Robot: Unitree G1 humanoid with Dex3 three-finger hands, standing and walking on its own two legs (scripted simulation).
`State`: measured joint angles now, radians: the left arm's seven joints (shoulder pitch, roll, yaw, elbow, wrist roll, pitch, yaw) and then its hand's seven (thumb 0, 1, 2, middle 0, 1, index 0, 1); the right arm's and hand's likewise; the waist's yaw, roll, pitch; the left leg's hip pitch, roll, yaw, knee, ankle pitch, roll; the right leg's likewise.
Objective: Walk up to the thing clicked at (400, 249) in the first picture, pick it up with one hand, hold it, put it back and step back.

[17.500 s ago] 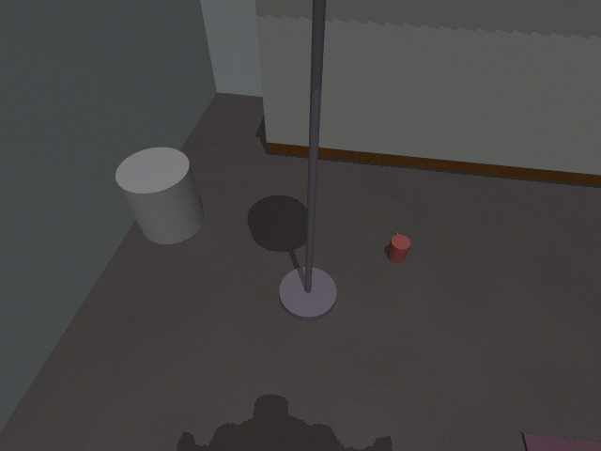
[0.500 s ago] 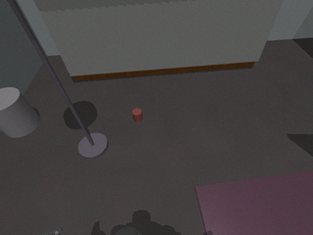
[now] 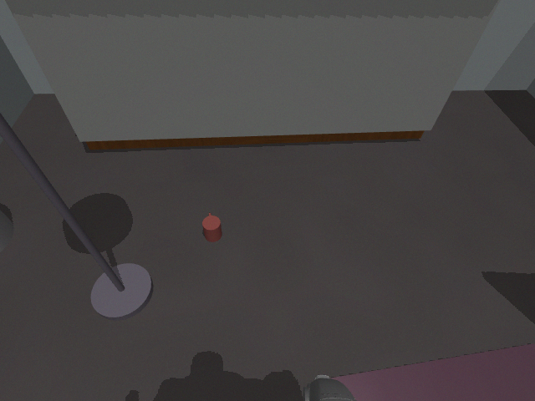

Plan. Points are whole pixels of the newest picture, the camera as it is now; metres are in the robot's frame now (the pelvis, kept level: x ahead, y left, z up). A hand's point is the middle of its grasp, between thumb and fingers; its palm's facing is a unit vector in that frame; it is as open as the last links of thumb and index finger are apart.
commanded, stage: walk up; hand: left
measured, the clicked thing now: (211, 225) +0.91 +0.23 -0.72
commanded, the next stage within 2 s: none
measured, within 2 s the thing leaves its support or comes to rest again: neither
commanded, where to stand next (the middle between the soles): +0.54 +0.00 m, yaw +1 degrees
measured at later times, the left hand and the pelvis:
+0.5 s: hand (125, 356) +0.22 +0.25 -0.13, palm faces +0.04 -0.92 -0.40, open 7.4 cm; pelvis +0.20 -0.04 +0.00, yaw +3 degrees
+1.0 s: hand (150, 252) +0.43 +0.25 -0.14, palm faces -0.01 -0.90 -0.45, open 7.4 cm; pelvis +0.38 -0.04 -0.02, yaw +2 degrees
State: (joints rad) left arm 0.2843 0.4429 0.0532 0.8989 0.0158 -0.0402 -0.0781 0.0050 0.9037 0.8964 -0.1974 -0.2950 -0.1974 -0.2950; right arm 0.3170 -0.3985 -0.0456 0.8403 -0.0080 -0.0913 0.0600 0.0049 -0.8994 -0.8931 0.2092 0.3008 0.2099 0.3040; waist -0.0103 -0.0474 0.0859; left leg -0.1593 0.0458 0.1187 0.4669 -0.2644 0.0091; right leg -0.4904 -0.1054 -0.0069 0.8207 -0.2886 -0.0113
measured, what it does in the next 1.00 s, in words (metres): walks ahead: right foot, then left foot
